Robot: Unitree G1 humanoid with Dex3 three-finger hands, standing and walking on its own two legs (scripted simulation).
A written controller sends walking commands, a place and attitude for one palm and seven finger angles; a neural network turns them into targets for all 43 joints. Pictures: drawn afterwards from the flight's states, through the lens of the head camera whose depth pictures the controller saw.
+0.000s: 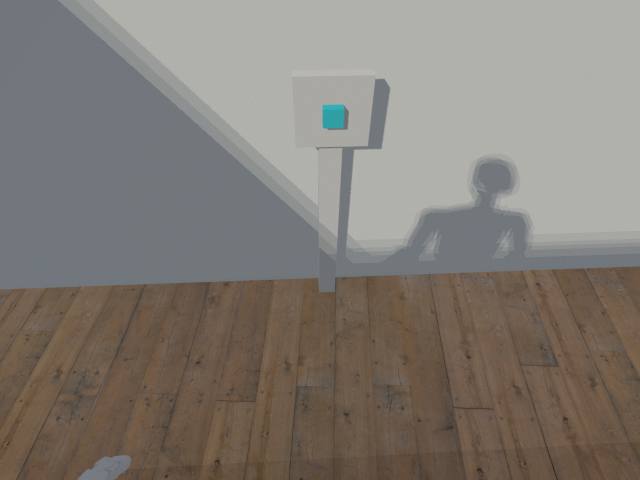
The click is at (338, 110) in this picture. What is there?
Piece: button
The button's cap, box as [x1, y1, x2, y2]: [323, 105, 343, 128]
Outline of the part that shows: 323,105 323,128 342,127 343,105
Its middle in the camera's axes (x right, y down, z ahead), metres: +0.03 -0.28 +0.89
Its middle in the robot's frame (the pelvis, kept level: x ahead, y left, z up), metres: +0.86 +0.02 +0.01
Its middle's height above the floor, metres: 0.77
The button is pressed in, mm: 0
